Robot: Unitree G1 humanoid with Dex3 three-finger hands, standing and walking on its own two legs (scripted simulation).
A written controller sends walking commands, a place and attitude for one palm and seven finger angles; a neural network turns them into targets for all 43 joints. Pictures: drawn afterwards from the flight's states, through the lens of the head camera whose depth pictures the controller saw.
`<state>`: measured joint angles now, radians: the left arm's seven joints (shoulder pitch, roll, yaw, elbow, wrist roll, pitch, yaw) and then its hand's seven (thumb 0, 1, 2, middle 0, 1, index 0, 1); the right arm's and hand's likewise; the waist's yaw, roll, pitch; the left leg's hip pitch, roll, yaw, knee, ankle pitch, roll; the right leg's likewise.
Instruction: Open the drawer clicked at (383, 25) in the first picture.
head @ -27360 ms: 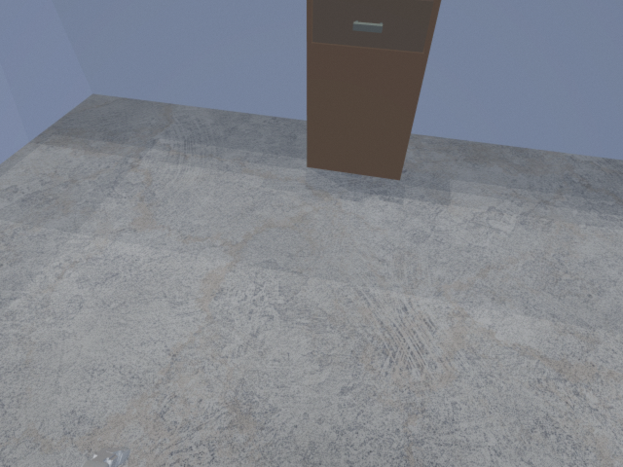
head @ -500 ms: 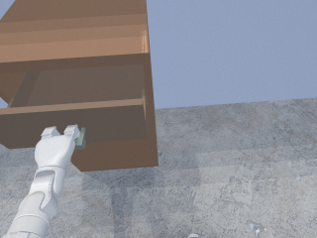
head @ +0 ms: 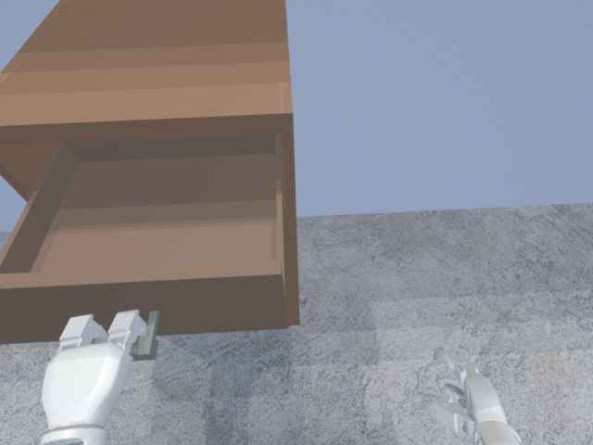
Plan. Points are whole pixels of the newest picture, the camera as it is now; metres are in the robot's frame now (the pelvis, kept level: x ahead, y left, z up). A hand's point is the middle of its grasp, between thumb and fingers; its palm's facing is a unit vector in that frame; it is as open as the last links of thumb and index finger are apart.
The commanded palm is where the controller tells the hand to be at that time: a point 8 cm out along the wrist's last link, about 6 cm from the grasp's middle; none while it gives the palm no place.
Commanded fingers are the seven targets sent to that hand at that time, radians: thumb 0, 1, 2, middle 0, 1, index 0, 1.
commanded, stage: pull the drawer open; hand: left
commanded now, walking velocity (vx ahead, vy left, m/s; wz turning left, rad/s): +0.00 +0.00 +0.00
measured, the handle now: (115, 334) +0.25 +0.27 +0.00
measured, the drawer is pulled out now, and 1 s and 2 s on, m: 0.25 0.30 0.30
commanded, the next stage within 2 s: open the thumb to release the handle in 0.44 s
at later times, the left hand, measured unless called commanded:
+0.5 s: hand (101, 432) +0.14 +0.25 -0.01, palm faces -0.04 -0.06 -1.00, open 6.1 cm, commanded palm +0.09 +0.25 +0.04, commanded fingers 0.00 0.90 0.90 -0.40 -1.35 -0.40 -1.35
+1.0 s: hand (103, 425) +0.15 +0.25 -0.01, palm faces -0.03 -0.04 -1.00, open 11.4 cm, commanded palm +0.13 +0.25 +0.04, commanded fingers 0.00 -0.50 0.30 -0.30 -1.20 -0.30 -1.20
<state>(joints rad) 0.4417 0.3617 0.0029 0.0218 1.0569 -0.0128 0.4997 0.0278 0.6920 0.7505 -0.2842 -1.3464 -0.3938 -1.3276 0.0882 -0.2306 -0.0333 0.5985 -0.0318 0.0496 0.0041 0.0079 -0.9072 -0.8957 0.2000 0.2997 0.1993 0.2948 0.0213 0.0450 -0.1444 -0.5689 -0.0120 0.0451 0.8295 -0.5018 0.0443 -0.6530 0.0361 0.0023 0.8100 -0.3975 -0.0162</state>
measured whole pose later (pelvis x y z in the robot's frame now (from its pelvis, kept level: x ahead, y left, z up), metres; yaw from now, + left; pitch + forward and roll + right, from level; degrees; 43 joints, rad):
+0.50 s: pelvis -0.01 -0.01 -0.01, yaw +0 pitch +14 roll -1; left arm 0.66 0.37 0.03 -0.13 1.06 -0.07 0.53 0.02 0.69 0.75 -0.28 -1.27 -0.36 -1.29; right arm 0.10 -0.23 -0.02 0.57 -0.06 0.07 0.04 0.01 -0.91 -0.90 0.20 0.30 0.20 0.30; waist 0.05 0.04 -0.14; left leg -0.63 -0.01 0.04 0.93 -0.54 0.04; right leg -0.72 0.04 0.00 0.91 -0.44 -0.02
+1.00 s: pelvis -0.04 -0.03 +0.00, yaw +2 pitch +9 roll +1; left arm 0.38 0.37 0.00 0.08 1.04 0.02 0.46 0.00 -0.12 0.46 -0.36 -1.23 -0.34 -1.24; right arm 0.10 -0.23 -0.01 0.61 -0.03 0.05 -0.07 0.01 -0.91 -0.90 0.20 0.30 0.20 0.30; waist 0.05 0.05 -0.11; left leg -0.55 -0.02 0.01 0.84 -0.46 0.01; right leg -0.63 0.03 -0.03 0.84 -0.37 -0.05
